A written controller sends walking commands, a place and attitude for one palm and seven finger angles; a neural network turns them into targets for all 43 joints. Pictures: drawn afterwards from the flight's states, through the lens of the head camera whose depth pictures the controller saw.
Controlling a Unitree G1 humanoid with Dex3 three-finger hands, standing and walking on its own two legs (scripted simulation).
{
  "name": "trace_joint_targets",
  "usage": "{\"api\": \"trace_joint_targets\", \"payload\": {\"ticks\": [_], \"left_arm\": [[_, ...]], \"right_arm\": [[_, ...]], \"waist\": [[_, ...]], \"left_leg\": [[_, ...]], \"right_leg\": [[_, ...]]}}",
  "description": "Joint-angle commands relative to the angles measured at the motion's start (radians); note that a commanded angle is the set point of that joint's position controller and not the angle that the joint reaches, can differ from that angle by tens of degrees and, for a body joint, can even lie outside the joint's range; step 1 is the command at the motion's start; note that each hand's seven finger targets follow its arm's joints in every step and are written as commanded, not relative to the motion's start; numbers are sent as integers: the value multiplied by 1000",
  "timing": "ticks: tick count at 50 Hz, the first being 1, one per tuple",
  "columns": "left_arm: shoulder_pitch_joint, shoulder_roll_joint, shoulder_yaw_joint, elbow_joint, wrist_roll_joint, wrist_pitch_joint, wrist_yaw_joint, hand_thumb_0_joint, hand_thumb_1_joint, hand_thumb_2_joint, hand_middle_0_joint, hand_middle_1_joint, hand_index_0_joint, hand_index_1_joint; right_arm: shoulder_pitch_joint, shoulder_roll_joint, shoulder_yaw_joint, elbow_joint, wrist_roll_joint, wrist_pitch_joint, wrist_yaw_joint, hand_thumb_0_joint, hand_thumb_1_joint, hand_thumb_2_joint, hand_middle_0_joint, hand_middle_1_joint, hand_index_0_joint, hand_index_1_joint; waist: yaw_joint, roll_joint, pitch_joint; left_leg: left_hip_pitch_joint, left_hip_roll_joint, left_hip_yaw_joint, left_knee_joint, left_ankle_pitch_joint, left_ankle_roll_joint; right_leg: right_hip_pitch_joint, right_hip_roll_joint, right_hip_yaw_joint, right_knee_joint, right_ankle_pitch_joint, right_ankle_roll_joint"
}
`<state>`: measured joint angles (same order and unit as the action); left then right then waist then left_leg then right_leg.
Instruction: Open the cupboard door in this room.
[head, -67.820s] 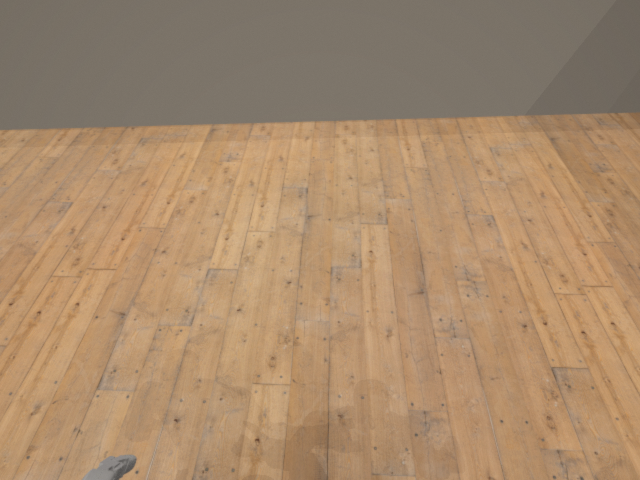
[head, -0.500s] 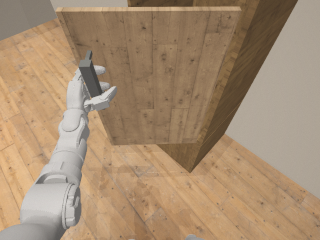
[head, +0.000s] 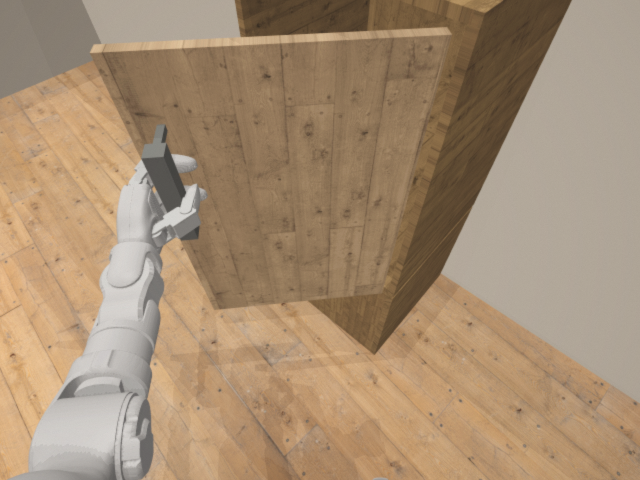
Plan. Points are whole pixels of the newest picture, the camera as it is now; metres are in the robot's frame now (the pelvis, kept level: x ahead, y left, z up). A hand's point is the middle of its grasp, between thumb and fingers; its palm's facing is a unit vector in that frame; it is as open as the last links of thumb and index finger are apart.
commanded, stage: pull the door open along its arc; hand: left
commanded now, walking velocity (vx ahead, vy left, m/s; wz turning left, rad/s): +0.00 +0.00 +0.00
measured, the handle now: (176, 185) +0.48 +0.19 +0.09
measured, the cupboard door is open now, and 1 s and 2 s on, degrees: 48 85 78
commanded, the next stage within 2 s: open thumb and fingers to let go in 0.98 s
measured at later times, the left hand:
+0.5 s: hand (228, 301) +0.30 +0.10 +0.10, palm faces +0.35 -0.93 +0.07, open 6.3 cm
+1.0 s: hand (277, 353) +0.24 +0.04 +0.10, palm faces +0.25 -0.97 +0.01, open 6.2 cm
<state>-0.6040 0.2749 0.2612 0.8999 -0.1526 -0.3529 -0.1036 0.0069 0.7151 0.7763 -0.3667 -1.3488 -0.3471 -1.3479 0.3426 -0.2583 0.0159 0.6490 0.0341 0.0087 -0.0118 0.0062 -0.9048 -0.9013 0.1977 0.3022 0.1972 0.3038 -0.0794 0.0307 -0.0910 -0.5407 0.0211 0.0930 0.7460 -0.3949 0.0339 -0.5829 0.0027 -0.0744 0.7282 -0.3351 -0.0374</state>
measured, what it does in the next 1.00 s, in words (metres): stands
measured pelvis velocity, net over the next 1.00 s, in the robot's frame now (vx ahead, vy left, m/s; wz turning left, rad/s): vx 0.02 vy -0.03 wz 0.04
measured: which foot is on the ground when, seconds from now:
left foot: down 0.00-1.00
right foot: down 0.00-1.00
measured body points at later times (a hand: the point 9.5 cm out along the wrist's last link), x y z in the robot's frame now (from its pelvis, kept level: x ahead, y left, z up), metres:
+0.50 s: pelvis +0.01 -0.01 +0.01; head +0.02 -0.03 +0.46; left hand +0.28 +0.15 +0.09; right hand +0.20 -0.22 -0.07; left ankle -0.02 +0.10 -0.71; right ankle +0.01 -0.10 -0.71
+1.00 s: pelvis +0.02 -0.03 +0.01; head +0.01 -0.06 +0.46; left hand +0.22 +0.09 +0.10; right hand +0.20 -0.24 -0.08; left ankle -0.02 +0.10 -0.71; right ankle +0.01 -0.10 -0.71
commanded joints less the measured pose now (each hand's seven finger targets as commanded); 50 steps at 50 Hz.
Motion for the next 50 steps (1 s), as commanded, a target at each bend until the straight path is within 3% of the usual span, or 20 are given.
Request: {"api": "trace_joint_targets", "payload": {"ticks": [1, 2, 7, 9, 11, 12, 13, 14, 15, 16, 19, 21, 25, 29, 33, 39, 41, 45, 47, 50], "left_arm": [[-218, 178, 21, -341, -31, -71, -40, 0, 900, 900, -400, -1350, -400, -1350], [-166, 168, 18, -368, -35, -67, -41, 0, 900, 900, -400, -1350, -400, -1350], [116, 117, -10, -601, -53, -38, -33, 0, 900, 900, -400, -1350, -400, -1350], [267, 91, -24, -696, -62, -22, -21, 0, 900, 900, -400, -1350, -400, -1350], [346, 93, -18, -770, -67, 1, -9, 0, 900, 900, -400, -1350, -400, -1350], [339, 59, 117, -856, -137, 28, 146, 0, 900, 900, -400, -1350, -400, -1350], [395, -27, 14, -885, -98, 51, 218, 0, 900, 900, -400, -1350, -400, -1350], [458, -36, 9, -903, -85, 64, 268, 0, 900, 900, -400, -1350, -400, -1350], [523, -53, -3, -919, -70, 78, 304, 0, 900, 900, -400, -1350, -400, -1350], [526, -45, 2, -966, -49, 84, 349, 0, 900, 900, -400, -1350, -400, -1350], [568, -106, -80, -1102, 42, 115, 476, 0, 900, 900, -400, -1350, -400, -1350], [597, -173, -155, -1140, 93, 154, 549, 0, 900, 900, -400, -1350, -400, -1350], [668, -286, -278, -1167, 164, 222, 662, 0, 900, 900, -400, -1350, -400, -1350], [699, -341, -378, -1220, 201, 234, 675, 0, 900, 900, -400, -1350, -400, -1350], [761, -384, -467, -1266, 222, 228, 655, 0, 900, 900, -400, -1350, -400, -1350], [898, -453, -555, -1312, 190, 230, 624, 0, 900, 900, -400, -1350, -400, -1350], [948, -472, -581, -1351, 184, 231, 619, 0, 900, 900, -400, -1350, -400, -1350], [1084, -515, -640, -1418, 176, 246, 599, 0, 900, 900, -400, -1350, -400, -1350], [1097, -520, -649, -1460, 165, 254, 599, 0, 900, 900, -400, -1350, -400, -1350], [1006, -468, -588, -1422, 176, 260, 623, 0, 900, 900, -400, -1350, -400, -1350]], "right_arm": [[14, -133, -51, -144, 11, -37, -7, 0, -900, -900, 200, 300, 200, 300], [6, -131, -54, -153, 13, -39, -7, 0, -900, -900, 200, 300, 200, 300], [-51, -114, -55, -201, 22, -61, -1, 0, -900, -900, 200, 300, 200, 300], [-73, -111, -57, -221, 21, -73, 1, 0, -900, -900, 200, 300, 200, 300], [-103, -108, -54, -230, 25, -79, 0, 0, -900, -900, 200, 300, 200, 300], [-172, -74, -52, -243, 23, -83, -2, 0, -900, -900, 200, 300, 200, 300], [-181, -67, -45, -243, 14, -93, 6, 0, -900, -900, 200, 300, 200, 300], [-185, -68, -46, -238, 10, -99, 9, 0, -900, -900, 200, 300, 200, 300], [-186, -68, -44, -235, 7, -99, 16, 0, -900, -900, 200, 300, 200, 300], [-189, -67, -45, -233, -1, -96, 16, 0, -900, -900, 200, 300, 200, 300], [-195, -47, -46, -241, -24, -86, 21, 0, -900, -900, 200, 300, 200, 300], [-212, -33, -39, -248, -34, -72, 23, 0, -900, -900, 200, 300, 200, 300], [-240, -21, -35, -255, -53, -42, 22, 0, -900, -900, 200, 300, 200, 300], [-261, -14, -33, -265, -62, -22, 12, 0, -900, -900, 200, 300, 200, 300], [-278, -3, -25, -280, -61, -14, 14, 0, -900, -900, 200, 300, 200, 300], [-311, 2, -21, -293, -56, -18, 18, 0, -900, -900, 200, 300, 200, 300], [-315, 3, -23, -300, -55, -23, 23, 0, -900, -900, 200, 300, 200, 300], [-326, 10, -18, -310, -50, -34, 41, 0, -900, -900, 200, 300, 200, 300], [-333, 9, -18, -315, -48, -36, 45, 0, -900, -900, 200, 300, 200, 300], [-334, -1, -20, -303, -55, -38, 38, 0, -900, -900, 200, 300, 200, 300]], "waist": [[53, -25, -376], [60, -46, -365], [93, -4, -323], [105, -56, -316], [103, -71, -262], [188, -69, -243], [152, -54, -200], [146, -90, -148], [144, -83, -140], [143, -94, -163], [138, -49, -206], [129, -28, -190], [108, -98, -154], [96, -120, -160], [99, -76, -150], [102, -104, -108], [105, -116, -124], [112, -93, -122], [110, -107, -114], [109, -86, -96]], "left_leg": [[152, -19, -66, -86, 403, -3], [147, -17, -64, -93, 399, -2], [170, -17, -46, -123, 414, -3], [175, -16, -43, -134, 419, -1], [161, -18, -35, -150, 371, -3], [123, -34, -35, -150, 334, -14], [149, -31, -31, -167, 303, -17], [146, -22, -44, -176, 284, -19], [150, -23, -41, -178, 281, -19], [153, -24, -42, -169, 298, -19], [185, -24, -39, -154, 332, -21], [194, -25, -39, -151, 317, -22], [202, -21, -53, -132, 291, -21], [219, -20, -61, -115, 294, -20], [229, -21, -69, -107, 307, -20], [233, -21, -82, -94, 286, -20], [240, -21, -82, -90, 292, -20], [241, -24, -84, -78, 307, -19], [236, -28, -84, -66, 289, -20], [228, -35, -85, -61, 259, -21]], "right_leg": [[309, 15, 61, -71, 457, 9], [320, 14, 59, -75, 460, 9], [355, 4, 60, -97, 482, 11], [387, 1, 55, -108, 497, 17], [383, -4, 60, -125, 482, 25], [386, -6, 46, -146, 403, 22], [360, -6, 43, -163, 341, 26], [345, -6, 34, -179, 297, 26], [336, -4, 36, -178, 288, 26], [351, -7, 38, -168, 309, 26], [379, -17, 46, -153, 366, 23], [364, -23, 48, -159, 348, 22], [348, -27, 49, -184, 317, 23], [358, -36, 59, -189, 351, 22], [358, -43, 60, -176, 391, 20], [354, -49, 56, -196, 387, 21], [356, -46, 48, -188, 386, 22], [357, -46, 38, -179, 419, 19], [349, -51, 41, -190, 396, 21], [311, -49, 54, -198, 347, 21]]}}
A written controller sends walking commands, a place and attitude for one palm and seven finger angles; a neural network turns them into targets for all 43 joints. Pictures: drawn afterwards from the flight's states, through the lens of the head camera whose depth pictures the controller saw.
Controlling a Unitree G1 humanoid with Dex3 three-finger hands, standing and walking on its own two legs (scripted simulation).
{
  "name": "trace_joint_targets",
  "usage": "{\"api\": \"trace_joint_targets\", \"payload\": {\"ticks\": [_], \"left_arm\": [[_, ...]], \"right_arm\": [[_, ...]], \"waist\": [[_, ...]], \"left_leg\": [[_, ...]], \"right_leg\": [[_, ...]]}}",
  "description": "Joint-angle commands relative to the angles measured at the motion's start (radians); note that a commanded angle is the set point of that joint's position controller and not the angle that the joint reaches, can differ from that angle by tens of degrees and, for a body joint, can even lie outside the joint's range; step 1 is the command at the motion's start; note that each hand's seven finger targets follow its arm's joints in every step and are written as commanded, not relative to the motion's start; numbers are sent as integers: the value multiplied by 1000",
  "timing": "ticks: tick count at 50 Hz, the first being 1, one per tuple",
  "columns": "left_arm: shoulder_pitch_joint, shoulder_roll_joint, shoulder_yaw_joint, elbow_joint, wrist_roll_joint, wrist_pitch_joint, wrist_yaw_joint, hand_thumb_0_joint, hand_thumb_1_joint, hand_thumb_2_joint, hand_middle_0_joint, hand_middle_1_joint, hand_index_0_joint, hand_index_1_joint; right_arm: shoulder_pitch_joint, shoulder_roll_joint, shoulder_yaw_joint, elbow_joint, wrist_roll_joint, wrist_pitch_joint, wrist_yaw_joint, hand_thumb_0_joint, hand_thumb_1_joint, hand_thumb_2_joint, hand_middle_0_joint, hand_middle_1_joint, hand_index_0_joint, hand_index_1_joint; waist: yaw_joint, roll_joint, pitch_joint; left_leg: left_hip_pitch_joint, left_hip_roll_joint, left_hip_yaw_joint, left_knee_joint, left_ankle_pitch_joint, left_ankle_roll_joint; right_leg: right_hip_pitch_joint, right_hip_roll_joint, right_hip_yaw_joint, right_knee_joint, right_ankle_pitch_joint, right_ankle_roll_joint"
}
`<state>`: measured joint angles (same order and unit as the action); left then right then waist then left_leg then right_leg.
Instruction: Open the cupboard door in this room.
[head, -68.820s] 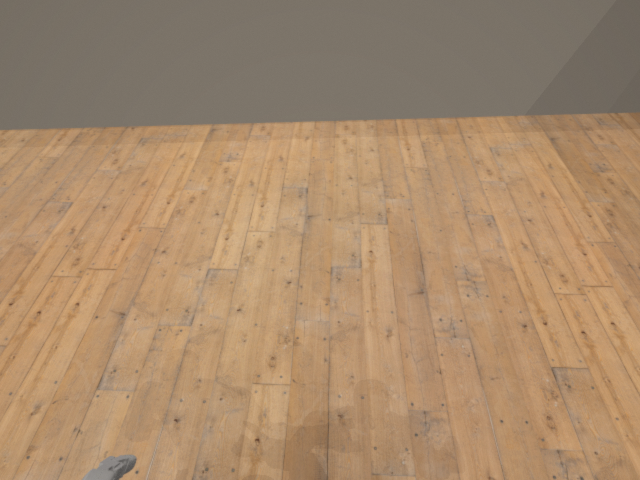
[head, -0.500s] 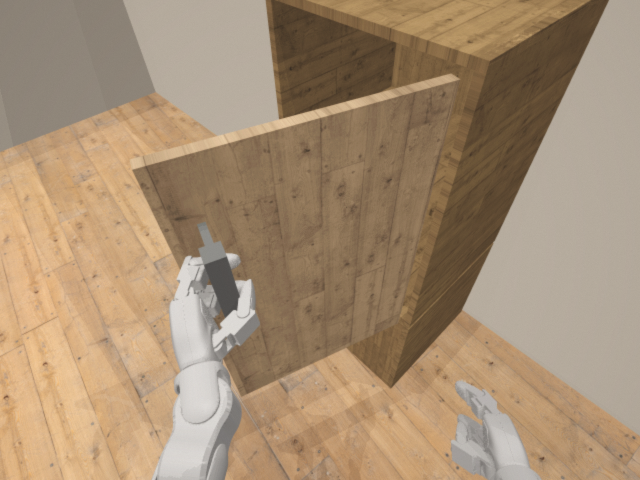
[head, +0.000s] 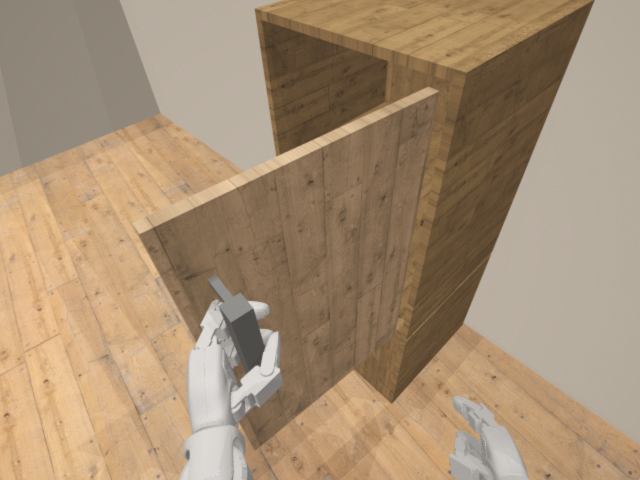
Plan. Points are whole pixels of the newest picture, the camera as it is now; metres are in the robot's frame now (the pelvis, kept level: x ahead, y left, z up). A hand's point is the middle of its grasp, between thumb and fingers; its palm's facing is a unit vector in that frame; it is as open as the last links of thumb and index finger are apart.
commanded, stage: open thumb and fingers to let go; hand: left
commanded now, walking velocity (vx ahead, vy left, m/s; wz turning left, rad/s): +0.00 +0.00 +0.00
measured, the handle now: (240, 333) +0.27 +0.10 +0.09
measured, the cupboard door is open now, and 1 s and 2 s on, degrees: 85 78 86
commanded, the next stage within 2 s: slide the hand sideways off the handle in 0.90 s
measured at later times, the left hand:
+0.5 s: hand (242, 363) +0.23 +0.09 +0.09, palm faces +0.36 -0.93 +0.01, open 10.7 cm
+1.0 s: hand (248, 356) +0.24 +0.09 +0.09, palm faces +0.27 -0.96 +0.01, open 15.7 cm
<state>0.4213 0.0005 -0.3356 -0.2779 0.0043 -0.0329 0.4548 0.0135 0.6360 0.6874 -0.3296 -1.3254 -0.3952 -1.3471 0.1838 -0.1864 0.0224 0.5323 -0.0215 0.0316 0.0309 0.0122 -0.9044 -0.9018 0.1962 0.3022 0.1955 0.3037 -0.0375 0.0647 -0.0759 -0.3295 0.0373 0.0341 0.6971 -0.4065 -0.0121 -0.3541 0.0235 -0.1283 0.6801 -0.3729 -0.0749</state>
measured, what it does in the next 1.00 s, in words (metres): stands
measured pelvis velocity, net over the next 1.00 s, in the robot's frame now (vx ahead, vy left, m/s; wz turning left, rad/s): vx -0.03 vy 0.03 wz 0.00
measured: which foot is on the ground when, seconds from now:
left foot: down 0.00-1.00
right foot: down 0.00-1.00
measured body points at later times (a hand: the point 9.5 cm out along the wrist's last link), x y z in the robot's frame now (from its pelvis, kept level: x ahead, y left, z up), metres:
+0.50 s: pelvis -0.02 +0.01 +0.00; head -0.02 -0.02 +0.45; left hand +0.21 +0.14 +0.09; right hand +0.18 -0.20 -0.08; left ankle -0.03 +0.13 -0.72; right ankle -0.01 -0.07 -0.72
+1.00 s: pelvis -0.03 +0.03 +0.00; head -0.03 +0.01 +0.45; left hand +0.22 +0.14 +0.09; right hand +0.17 -0.17 -0.09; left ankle -0.03 +0.13 -0.72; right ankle -0.01 -0.07 -0.72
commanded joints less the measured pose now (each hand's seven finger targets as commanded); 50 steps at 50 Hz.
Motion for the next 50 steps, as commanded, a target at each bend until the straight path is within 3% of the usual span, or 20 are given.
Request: {"api": "trace_joint_targets", "payload": {"ticks": [1, 4, 7, 12, 15, 17, 23, 24, 26, 32, 35, 44, 45, 50], "left_arm": [[-55, -187, 19, -228, 20, -62, 69, 0, 900, 900, -400, -1350, -400, -1350], [-227, -123, 87, -166, 27, -74, 95, 0, 900, 900, -400, -1350, -400, -1350], [-190, -171, 76, -116, 23, -76, 101, 0, 690, 810, -385, -1327, -385, -1327], [-200, -185, 40, -126, 28, -89, 80, 0, 340, 660, -360, -1290, -360, -1290], [-214, -190, 10, -134, 42, -94, 65, 0, 130, 570, -345, -1268, -345, -1268], [-220, -191, -2, -146, 46, -99, 62, 0, -10, 510, -335, -1253, -335, -1253], [-310, -211, -24, -116, 44, -105, 71, 0, -430, 330, -305, -1207, -305, -1207], [-315, -203, -21, -107, 44, -103, 71, 0, -500, 300, -300, -1200, -300, -1200], [-326, -214, -22, -95, 44, -106, 75, 0, -500, 300, -300, -1200, -300, -1200], [-356, -234, -36, -80, 52, -100, 87, 0, -500, 300, -250, -900, -250, -900], [-368, -250, -41, -58, 49, -88, 90, 0, -500, 300, -225, -750, -225, -750], [-363, -256, -34, -58, 38, -54, 101, 0, -500, 300, -150, -300, -150, -300], [-375, -259, -31, -52, 36, -50, 103, 0, -500, 300, -150, -300, -150, -300], [-349, -280, -40, -52, 35, -37, 106, 0, -500, 300, -150, -300, -150, -300]], "right_arm": [[-176, -73, -25, -183, 0, -62, -8, 0, -900, -900, 200, 300, 200, 300], [-165, -77, -21, -162, -4, -66, -22, 0, -900, -900, 200, 300, 200, 300], [-177, -69, -23, -164, -6, -68, -23, 0, -900, -900, 200, 300, 200, 300], [-148, -71, -28, -170, -4, -68, -26, 0, -900, -900, 200, 300, 200, 300], [-139, -74, -27, -173, -3, -67, -22, 0, -900, -900, 200, 300, 200, 300], [-139, -75, -28, -175, -1, -69, -20, 0, -900, -900, 200, 300, 200, 300], [-154, -81, -28, -169, -1, -82, -25, 0, -900, -900, 200, 300, 200, 300], [-157, -83, -29, -164, 0, -84, -25, 0, -900, -900, 200, 300, 200, 300], [-161, -80, -29, -163, 2, -86, -24, 0, -900, -900, 200, 300, 200, 300], [-160, -80, -32, -158, 5, -89, -16, 0, -900, -900, 200, 300, 200, 300], [-162, -82, -32, -151, 4, -85, -12, 0, -900, -900, 200, 300, 200, 300], [-191, -79, -32, -149, 4, -67, 0, 0, -900, -900, 200, 300, 200, 300], [-188, -77, -29, -148, 4, -63, 1, 0, -900, -900, 200, 300, 200, 300], [-200, -71, -28, -147, 4, -56, 7, 0, -900, -900, 200, 300, 200, 300]], "waist": [[61, -113, -100], [47, -143, -72], [65, -165, -112], [55, -173, -155], [46, -132, -142], [41, -113, -132], [31, -156, -96], [36, -140, -87], [38, -142, -98], [44, -98, -121], [42, -124, -121], [59, -86, -113], [56, -109, -119], [62, -93, -124]], "left_leg": [[13, -54, -26, -5, 258, 24], [-4, -60, -34, -2, 228, 29], [2, -62, -32, -7, 230, 28], [16, -56, -32, -22, 264, 30], [25, -51, -32, -30, 273, 32], [28, -49, -33, -29, 264, 32], [29, -48, -44, -32, 208, 38], [27, -45, -48, -35, 200, 37], [30, -45, -47, -42, 191, 37], [28, -35, -55, -55, 210, 31], [30, -29, -59, -62, 218, 31], [20, -21, -64, -67, 218, 21], [19, -24, -64, -71, 217, 22], [25, -19, -63, -69, 233, 19]], "right_leg": [[70, -72, 115, -155, 360, 61], [43, -78, 134, -171, 310, 67], [63, -83, 131, -168, 317, 72], [108, -89, 135, -154, 408, 77], [95, -85, 127, -143, 404, 72], [79, -83, 123, -148, 364, 68], [22, -75, 118, -179, 181, 63], [12, -71, 113, -176, 157, 58], [7, -67, 105, -172, 126, 56], [1, -52, 73, -126, 138, 43], [-3, -45, 61, -117, 147, 42], [-8, -36, 44, -102, 139, 32], [-4, -35, 42, -100, 138, 34], [-5, -31, 35, -89, 152, 30]]}}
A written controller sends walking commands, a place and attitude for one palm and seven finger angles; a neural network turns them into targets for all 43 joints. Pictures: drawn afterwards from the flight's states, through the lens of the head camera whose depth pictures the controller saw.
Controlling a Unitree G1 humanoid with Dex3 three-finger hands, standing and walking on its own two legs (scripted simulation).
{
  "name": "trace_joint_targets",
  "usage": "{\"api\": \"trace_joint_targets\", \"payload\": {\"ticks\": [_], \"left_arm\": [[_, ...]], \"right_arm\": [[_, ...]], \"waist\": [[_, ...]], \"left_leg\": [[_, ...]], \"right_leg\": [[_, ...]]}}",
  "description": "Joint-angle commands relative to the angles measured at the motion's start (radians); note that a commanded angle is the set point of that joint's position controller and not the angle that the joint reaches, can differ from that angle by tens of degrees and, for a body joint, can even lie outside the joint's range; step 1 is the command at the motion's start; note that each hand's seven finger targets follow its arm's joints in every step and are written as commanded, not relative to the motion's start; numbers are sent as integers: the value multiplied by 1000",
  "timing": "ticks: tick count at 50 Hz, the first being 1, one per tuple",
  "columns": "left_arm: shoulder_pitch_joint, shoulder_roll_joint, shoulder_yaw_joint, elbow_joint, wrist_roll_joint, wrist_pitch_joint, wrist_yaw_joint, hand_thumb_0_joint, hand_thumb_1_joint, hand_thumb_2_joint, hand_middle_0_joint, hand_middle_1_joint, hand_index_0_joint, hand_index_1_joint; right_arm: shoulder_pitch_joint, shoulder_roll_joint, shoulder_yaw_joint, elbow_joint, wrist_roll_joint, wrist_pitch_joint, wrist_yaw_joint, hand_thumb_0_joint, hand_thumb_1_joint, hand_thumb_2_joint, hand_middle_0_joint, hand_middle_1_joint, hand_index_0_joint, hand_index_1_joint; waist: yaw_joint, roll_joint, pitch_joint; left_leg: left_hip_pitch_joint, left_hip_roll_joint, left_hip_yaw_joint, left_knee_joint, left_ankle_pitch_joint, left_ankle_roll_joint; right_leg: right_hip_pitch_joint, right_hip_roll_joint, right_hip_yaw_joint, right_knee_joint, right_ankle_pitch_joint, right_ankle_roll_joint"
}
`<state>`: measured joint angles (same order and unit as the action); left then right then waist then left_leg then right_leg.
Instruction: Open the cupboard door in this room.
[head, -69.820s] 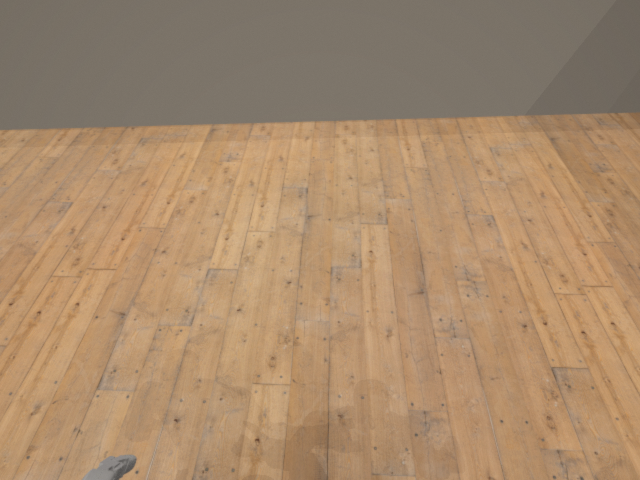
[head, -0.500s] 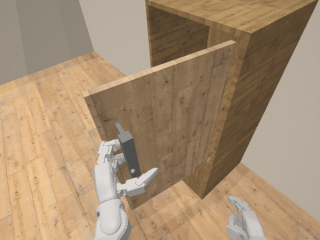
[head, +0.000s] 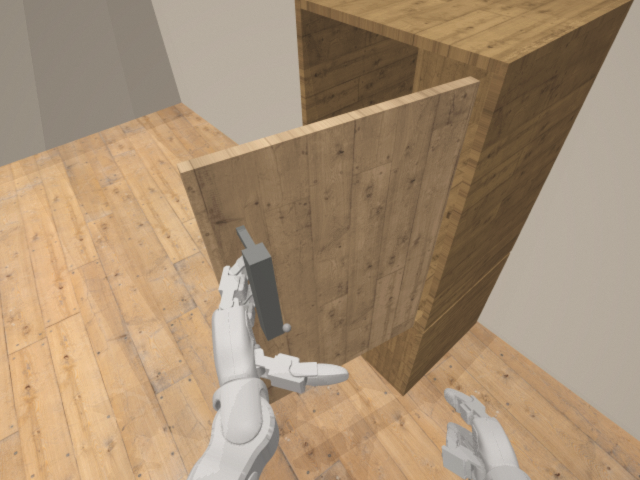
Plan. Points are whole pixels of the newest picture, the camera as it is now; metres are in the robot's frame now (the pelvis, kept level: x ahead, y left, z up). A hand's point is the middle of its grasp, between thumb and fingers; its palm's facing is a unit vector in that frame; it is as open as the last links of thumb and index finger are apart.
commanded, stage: slide the hand sideways off the handle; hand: left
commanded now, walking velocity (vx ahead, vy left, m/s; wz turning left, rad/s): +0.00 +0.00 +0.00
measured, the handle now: (258, 284) +0.33 +0.10 +0.09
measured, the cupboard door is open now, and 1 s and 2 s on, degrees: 78 86 86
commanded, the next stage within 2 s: draw the hand back to the body in 1.20 s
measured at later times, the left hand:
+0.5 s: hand (289, 375) +0.21 +0.05 +0.10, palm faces -0.07 -1.00 +0.02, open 16.3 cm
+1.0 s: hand (235, 414) +0.17 +0.10 +0.09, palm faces -0.01 -1.00 -0.02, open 16.3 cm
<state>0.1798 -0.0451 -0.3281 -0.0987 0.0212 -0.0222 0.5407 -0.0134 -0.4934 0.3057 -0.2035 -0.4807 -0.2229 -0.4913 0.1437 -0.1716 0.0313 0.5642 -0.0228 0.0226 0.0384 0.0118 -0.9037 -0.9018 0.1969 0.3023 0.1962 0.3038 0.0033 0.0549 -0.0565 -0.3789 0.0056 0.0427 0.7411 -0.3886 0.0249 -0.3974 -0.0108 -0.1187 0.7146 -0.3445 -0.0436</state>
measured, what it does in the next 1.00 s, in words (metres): stands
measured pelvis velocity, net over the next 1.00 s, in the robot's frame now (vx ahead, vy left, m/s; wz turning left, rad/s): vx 0.01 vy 0.00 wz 0.00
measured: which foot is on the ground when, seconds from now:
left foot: down 0.00-1.00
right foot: down 0.00-1.00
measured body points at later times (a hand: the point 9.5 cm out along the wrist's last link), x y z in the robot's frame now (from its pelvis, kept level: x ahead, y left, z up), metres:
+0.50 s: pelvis +0.00 +0.00 +0.00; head +0.00 -0.02 +0.44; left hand +0.21 +0.10 +0.10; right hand +0.18 -0.21 -0.07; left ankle +0.00 +0.10 -0.71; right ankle +0.02 -0.09 -0.71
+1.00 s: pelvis +0.01 +0.00 -0.02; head +0.02 -0.03 +0.43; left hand +0.17 +0.15 +0.09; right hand +0.20 -0.22 -0.08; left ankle +0.00 +0.10 -0.71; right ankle +0.02 -0.09 -0.71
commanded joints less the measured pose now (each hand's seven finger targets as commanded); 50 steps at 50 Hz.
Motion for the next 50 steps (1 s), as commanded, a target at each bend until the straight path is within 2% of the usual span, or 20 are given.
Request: {"api": "trace_joint_targets", "payload": {"ticks": [1, 2, 3, 5, 7, 9, 11, 14, 16, 18, 19, 27, 29, 31, 35, 36, 39, 43, 49, 50], "left_arm": [[-128, -119, -261, -306, 104, -95, -180, 0, -500, 300, -150, -300, -150, -300], [-152, -60, -190, -343, 59, -137, -280, 0, -500, 300, -150, -300, -150, -300], [-142, -23, -172, -347, 44, -165, -343, 0, -500, 300, -150, -300, -150, -300], [-140, 16, -154, -371, 13, -192, -445, 0, -500, 300, -150, -300, -150, -300], [-111, 19, -124, -385, -29, -209, -487, 0, -500, 300, -150, -300, -150, -300], [-60, -1, -97, -378, -66, -205, -479, 0, -500, 300, -150, -300, -150, -300], [-33, 1, -65, -384, -78, -199, -450, 0, -500, 300, -150, -300, -150, -300], [28, 39, -19, -402, -57, -187, -400, 0, -500, 300, -150, -300, -150, -300], [63, 63, 3, -417, -33, -187, -380, 0, -500, 300, -150, -300, -150, -300], [115, 85, 27, -406, -23, -188, -377, 0, -500, 300, -150, -300, -150, -300], [128, 101, 44, -401, -19, -187, -377, 0, -500, 300, -150, -300, -150, -300], [284, 117, 82, -484, -65, -180, -421, 0, -500, 300, -150, -300, -150, -300], [338, 137, 109, -497, -71, -188, -429, 0, -500, 300, -150, -300, -150, -300], [376, 130, 98, -535, -75, -204, -441, 0, -500, 300, -150, -300, -150, -300], [456, 169, 134, -580, -84, -238, -467, 0, -500, 300, -150, -300, -150, -300], [453, 161, 116, -595, -85, -247, -478, 0, -500, 300, -150, -300, -150, -300], [471, 189, 141, -608, -93, -266, -502, 0, -500, 300, -150, -300, -150, -300], [497, 207, 171, -596, -113, -273, -537, 0, -500, 300, -150, -300, -150, -300], [530, 217, 210, -603, -146, -262, -566, 0, -500, 300, -150, -300, -150, -300], [542, 228, 234, -592, -152, -259, -567, 0, -500, 300, -150, -300, -150, -300]], "right_arm": [[-76, -127, -37, -194, 19, -52, 13, 0, -900, -900, 200, 300, 200, 300], [-64, -117, -44, -220, 35, -62, 5, 0, -900, -900, 200, 300, 200, 300], [-57, -117, -40, -225, 37, -70, -7, 0, -900, -900, 200, 300, 200, 300], [-50, -119, -32, -246, 41, -82, -15, 0, -900, -900, 200, 300, 200, 300], [-47, -116, -27, -266, 50, -107, -27, 0, -900, -900, 200, 300, 200, 300], [-55, -114, -24, -273, 59, -126, -34, 0, -900, -900, 200, 300, 200, 300], [-52, -115, -23, -274, 61, -142, -36, 0, -900, -900, 200, 300, 200, 300], [-46, -117, -24, -278, 57, -153, -31, 0, -900, -900, 200, 300, 200, 300], [-36, -115, -26, -285, 52, -154, -26, 0, -900, -900, 200, 300, 200, 300], [-32, -116, -24, -292, 50, -151, -23, 0, -900, -900, 200, 300, 200, 300], [-33, -118, -25, -291, 50, -148, -24, 0, -900, -900, 200, 300, 200, 300], [-25, -118, -20, -319, 55, -151, -26, 0, -900, -900, 200, 300, 200, 300], [-15, -121, -23, -320, 52, -156, -29, 0, -900, -900, 200, 300, 200, 300], [-5, -123, -27, -328, 52, -163, -30, 0, -900, -900, 200, 300, 200, 300], [14, -130, -34, -330, 50, -179, -34, 0, -900, -900, 200, 300, 200, 300], [17, -131, -34, -334, 49, -185, -35, 0, -900, -900, 200, 300, 200, 300], [28, -136, -39, -331, 51, -197, -41, 0, -900, -900, 200, 300, 200, 300], [38, -140, -42, -331, 55, -210, -54, 0, -900, -900, 200, 300, 200, 300], [31, -137, -46, -331, 64, -226, -70, 0, -900, -900, 200, 300, 200, 300], [36, -134, -47, -326, 65, -227, -72, 0, -900, -900, 200, 300, 200, 300]], "waist": [[-83, -100, -76], [-55, -104, -144], [-38, -103, -179], [-40, -84, -180], [-31, -106, -156], [-21, -108, -104], [-16, -128, -83], [4, -97, -81], [8, -113, -112], [14, -143, -99], [19, -132, -104], [21, -89, -83], [22, -123, -75], [16, -113, -88], [12, -108, -97], [6, -101, -92], [1, -68, -82], [-5, -110, -81], [12, -76, -98], [11, -96, -106]], "left_leg": [[119, 8, -72, -108, 216, 1], [97, 5, -69, -101, 212, 7], [85, 0, -65, -94, 222, 12], [82, -3, -64, -92, 209, 14], [54, -4, -67, -92, 161, 14], [37, -2, -73, -103, 108, 9], [28, -2, -80, -113, 73, 6], [20, -3, -79, -118, 81, 2], [22, -4, -72, -109, 106, 4], [-3, -4, -63, -103, 104, 5], [-4, -6, -60, -102, 109, 5], [-31, -6, -39, -82, 121, 3], [-42, -4, -42, -76, 129, 4], [-42, -5, -38, -60, 139, 5], [-60, -7, -41, -32, 150, 7], [-65, -8, -42, -25, 145, 8], [-87, -10, -48, -4, 130, 8], [-123, -12, -50, 20, 93, 9], [-133, -13, -54, 19, 94, 7], [-138, -11, -54, 19, 101, 7]], "right_leg": [[14, -1, 79, -119, 202, 5], [45, -4, 72, -99, 231, 4], [70, -8, 87, -88, 261, 5], [63, -10, 91, -82, 254, 7], [48, -10, 92, -95, 179, 11], [17, -6, 82, -115, 85, 13], [-2, -3, 74, -121, 26, 16], [-3, -2, 68, -108, 26, 13], [8, -1, 74, -94, 57, 14], [12, -3, 79, -94, 59, 16], [20, -3, 84, -94, 64, 14], [29, -5, 92, -94, 108, 18], [33, -3, 91, -93, 116, 19], [23, -3, 91, -79, 136, 23], [8, -3, 98, -60, 156, 24], [-6, -4, 99, -55, 153, 26], [-32, -5, 105, -48, 120, 24], [-54, -10, 116, -55, 58, 31], [-53, -7, 105, -40, 43, 27], [-43, -8, 106, -40, 57, 29]]}}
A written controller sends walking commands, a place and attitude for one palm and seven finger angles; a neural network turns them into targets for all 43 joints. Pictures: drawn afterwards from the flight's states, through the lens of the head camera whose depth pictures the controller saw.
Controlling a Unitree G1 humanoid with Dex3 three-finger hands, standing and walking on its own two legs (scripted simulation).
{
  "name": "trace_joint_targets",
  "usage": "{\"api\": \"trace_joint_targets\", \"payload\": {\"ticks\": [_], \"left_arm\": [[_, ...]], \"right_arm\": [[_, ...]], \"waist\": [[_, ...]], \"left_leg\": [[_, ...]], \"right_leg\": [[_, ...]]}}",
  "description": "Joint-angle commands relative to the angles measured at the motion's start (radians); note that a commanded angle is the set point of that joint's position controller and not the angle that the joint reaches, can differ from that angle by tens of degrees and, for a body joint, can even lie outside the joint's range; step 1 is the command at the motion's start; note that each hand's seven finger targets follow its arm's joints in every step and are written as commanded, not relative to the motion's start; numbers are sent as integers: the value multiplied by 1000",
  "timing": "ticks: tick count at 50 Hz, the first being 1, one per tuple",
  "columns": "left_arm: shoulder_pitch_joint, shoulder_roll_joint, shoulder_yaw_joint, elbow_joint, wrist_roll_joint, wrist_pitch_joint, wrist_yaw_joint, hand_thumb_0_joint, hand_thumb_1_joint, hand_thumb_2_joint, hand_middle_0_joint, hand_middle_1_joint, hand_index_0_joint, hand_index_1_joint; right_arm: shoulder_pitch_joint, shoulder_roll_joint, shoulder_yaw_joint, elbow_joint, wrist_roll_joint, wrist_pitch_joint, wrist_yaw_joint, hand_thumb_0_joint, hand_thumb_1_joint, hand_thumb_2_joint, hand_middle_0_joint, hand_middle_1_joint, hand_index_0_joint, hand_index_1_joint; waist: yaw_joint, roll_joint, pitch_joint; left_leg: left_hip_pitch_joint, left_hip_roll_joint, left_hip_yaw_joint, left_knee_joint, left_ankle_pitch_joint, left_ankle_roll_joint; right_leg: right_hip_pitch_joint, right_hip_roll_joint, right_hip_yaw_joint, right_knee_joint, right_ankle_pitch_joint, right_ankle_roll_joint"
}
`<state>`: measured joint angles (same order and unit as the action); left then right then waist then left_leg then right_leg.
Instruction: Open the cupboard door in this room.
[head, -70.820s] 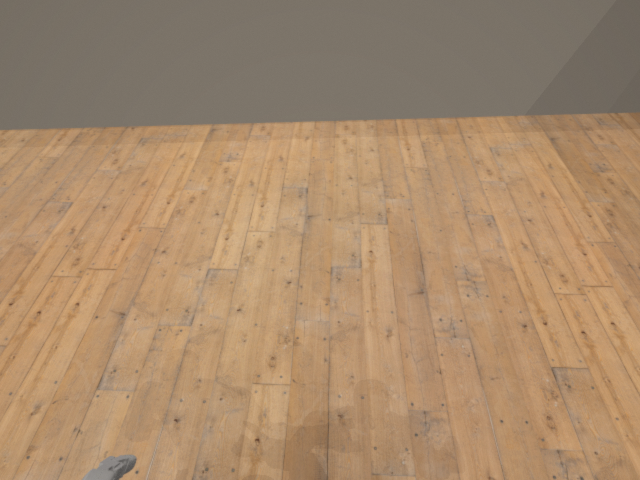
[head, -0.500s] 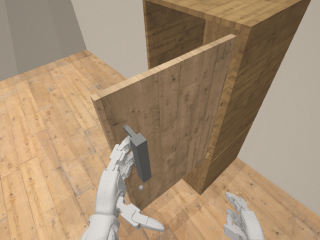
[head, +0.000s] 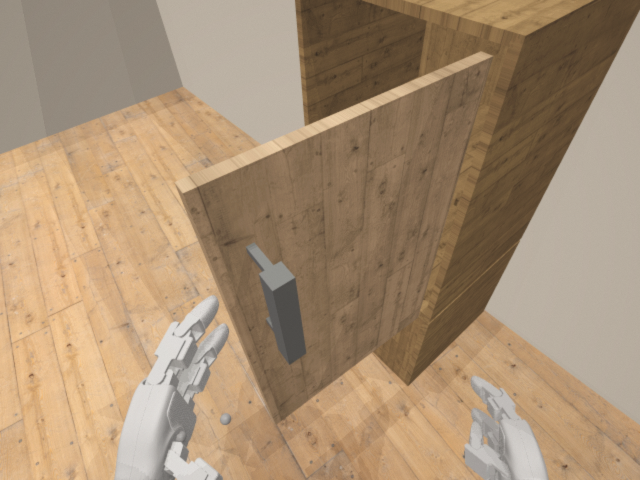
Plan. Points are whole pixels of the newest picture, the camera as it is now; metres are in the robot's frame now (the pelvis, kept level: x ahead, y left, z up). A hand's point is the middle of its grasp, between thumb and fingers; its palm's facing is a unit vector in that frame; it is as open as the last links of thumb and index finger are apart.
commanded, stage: slide the hand sideways off the handle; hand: left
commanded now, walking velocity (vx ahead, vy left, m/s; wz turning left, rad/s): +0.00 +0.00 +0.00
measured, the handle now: (275, 305) +0.29 +0.07 +0.11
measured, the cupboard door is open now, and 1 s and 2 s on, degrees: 86 86 86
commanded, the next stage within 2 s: draw the hand back to the body in 0.20 s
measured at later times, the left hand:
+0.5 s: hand (178, 416) +0.16 +0.14 +0.11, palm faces +0.01 -1.00 -0.07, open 16.3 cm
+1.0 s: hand (102, 383) +0.18 +0.21 +0.14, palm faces +0.21 -0.93 -0.30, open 14.9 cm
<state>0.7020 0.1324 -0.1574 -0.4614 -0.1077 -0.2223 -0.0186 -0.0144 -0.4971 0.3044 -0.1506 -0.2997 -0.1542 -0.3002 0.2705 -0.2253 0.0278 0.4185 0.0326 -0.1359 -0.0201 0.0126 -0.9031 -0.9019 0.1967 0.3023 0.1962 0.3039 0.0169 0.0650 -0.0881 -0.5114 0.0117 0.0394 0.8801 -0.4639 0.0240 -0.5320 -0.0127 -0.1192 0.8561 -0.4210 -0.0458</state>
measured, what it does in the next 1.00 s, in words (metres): stands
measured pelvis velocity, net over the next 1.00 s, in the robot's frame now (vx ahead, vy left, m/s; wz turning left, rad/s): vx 0.01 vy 0.03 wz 0.00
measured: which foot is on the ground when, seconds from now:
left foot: down 0.00-1.00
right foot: down 0.00-1.00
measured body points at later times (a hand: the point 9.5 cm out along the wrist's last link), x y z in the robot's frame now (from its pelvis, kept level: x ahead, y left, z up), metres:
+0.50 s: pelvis +0.01 +0.02 +0.00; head +0.02 +0.00 +0.45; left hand +0.16 +0.20 +0.12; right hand +0.20 -0.20 -0.06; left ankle -0.01 +0.10 -0.70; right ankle +0.01 -0.09 -0.70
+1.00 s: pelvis +0.01 +0.03 +0.02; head +0.00 +0.01 +0.47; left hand +0.16 +0.26 +0.16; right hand +0.20 -0.19 -0.04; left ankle -0.01 +0.10 -0.70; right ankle +0.01 -0.09 -0.70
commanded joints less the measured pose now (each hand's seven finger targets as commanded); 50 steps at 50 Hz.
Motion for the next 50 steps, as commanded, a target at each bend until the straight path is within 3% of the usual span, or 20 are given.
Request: {"api": "trace_joint_targets", "payload": {"ticks": [1, 3, 8, 10, 12, 15, 19, 26, 30, 35, 40, 41, 42, 43, 49, 50], "left_arm": [[33, 55, 77, -233, -30, -58, -13, 0, -500, 300, -150, -300, -150, -300], [43, 71, 105, -235, -38, -58, -21, 0, -500, 300, -150, -300, -150, -300], [133, 71, 122, -258, -59, -66, -48, 0, -500, 300, -150, -300, -150, -300], [106, 46, 76, -274, -59, -70, -63, 0, -500, 300, -150, -300, -150, -300], [93, 52, 76, -275, -59, -74, -68, 0, -500, 300, -150, -300, -150, -300], [103, 42, 52, -289, -45, -80, -64, 0, -500, 300, -150, -300, -150, -300], [73, 130, 150, -313, -33, -65, -40, 0, -500, 300, -150, -300, -150, -300], [21, 98, 167, -305, -90, 2, -63, 0, -500, 300, -150, -300, -150, -300], [-10, 127, 182, -322, -88, 48, -83, 0, -500, 300, -150, -300, -150, -300], [2, 174, 273, -317, -99, 97, -85, 0, -500, 300, -150, -300, -150, -300], [-42, 187, 316, -337, -136, 105, -96, 0, -325, 375, -156, -300, -156, -300], [-23, 331, 358, -366, 14, 110, 21, 0, -290, 390, -158, -300, -158, -300], [10, 242, 309, -369, 24, 124, 64, 0, -255, 405, -159, -300, -159, -300], [15, 211, 281, -345, 29, 135, 81, 0, -220, 420, -160, -300, -160, -300], [-91, 272, 324, -327, 72, 129, 149, 0, -10, 510, -168, -300, -168, -300], [-87, 270, 335, -312, 69, 130, 154, 0, 25, 525, -169, -300, -169, -300]], "right_arm": [[-93, -79, -45, -178, 11, -68, -17, 0, -900, -900, 200, 300, 200, 300], [-96, -78, -48, -173, 13, -72, -22, 0, -900, -900, 200, 300, 200, 300], [-104, -70, -56, -162, 21, -80, -25, 0, -900, -900, 200, 300, 200, 300], [-103, -75, -53, -165, 18, -89, -24, 0, -900, -900, 200, 300, 200, 300], [-96, -79, -56, -158, 17, -96, -25, 0, -900, -900, 200, 300, 200, 300], [-91, -81, -56, -164, 15, -103, -22, 0, -900, -900, 200, 300, 200, 300], [-88, -76, -60, -163, 16, -88, -28, 0, -900, -900, 200, 300, 200, 300], [-106, -84, -43, -160, 30, -92, -42, 0, -900, -900, 200, 300, 200, 300], [-106, -90, -37, -147, 29, -112, -45, 0, -900, -900, 200, 300, 200, 300], [-124, -82, -35, -128, 30, -111, -45, 0, -900, -900, 200, 300, 200, 300], [-133, -86, -29, -108, 35, -128, -44, 0, -900, -900, 200, 300, 200, 300], [-113, -77, -37, -115, 14, -108, -66, 0, -900, -900, 200, 300, 200, 300], [-107, -68, -29, -121, 6, -103, -69, 0, -900, -900, 200, 300, 200, 300], [-107, -69, -29, -114, 6, -98, -68, 0, -900, -900, 200, 300, 200, 300], [-125, -90, -27, -76, -8, -83, -77, 0, -900, -900, 200, 300, 200, 300], [-132, -86, -25, -72, -11, -81, -78, 0, -900, -900, 200, 300, 200, 300]], "waist": [[1, -110, -75], [4, -127, -81], [15, -82, -91], [-4, -86, -75], [-12, -76, -64], [-10, -50, -72], [11, -57, -94], [2, -70, -68], [3, -44, -72], [25, -46, -60], [25, -7, -49], [59, -23, -26], [39, -21, -2], [30, -42, 18], [28, -2, 37], [30, -26, 42]], "left_leg": [[-8, -17, -48, -116, 179, 9], [-14, -17, -48, -110, 191, 10], [0, -14, -51, -115, 246, 8], [0, -14, -55, -112, 241, 10], [-5, -13, -61, -106, 229, 10], [1, -13, -68, -105, 227, 9], [1, -10, -71, -114, 226, 8], [35, -1, -81, -157, 212, 5], [73, 0, -89, -179, 238, 6], [99, 1, -87, -211, 291, 0], [143, 3, -92, -237, 311, -12], [128, 18, -82, -280, 302, -5], [144, 14, -81, -292, 296, -6], [148, 16, -82, -297, 274, -7], [223, 26, -90, -373, 267, -2], [228, 24, -89, -386, 266, -1]], "right_leg": [[92, -6, 108, -183, 139, 33], [102, -7, 113, -182, 157, 35], [111, 0, 81, -148, 240, 31], [89, 3, 75, -144, 236, 33], [67, 5, 74, -142, 215, 33], [49, 9, 63, -122, 195, 28], [67, 11, 61, -118, 183, 23], [87, 14, 43, -156, 175, 30], [107, 11, 39, -172, 198, 29], [150, 13, 27, -192, 245, 26], [163, 17, 20, -214, 255, 25], [224, 6, 86, -267, 250, 11], [230, -1, 82, -284, 246, 10], [221, -3, 79, -294, 229, 12], [280, -5, 80, -353, 208, 13], [295, -5, 79, -362, 210, 13]]}}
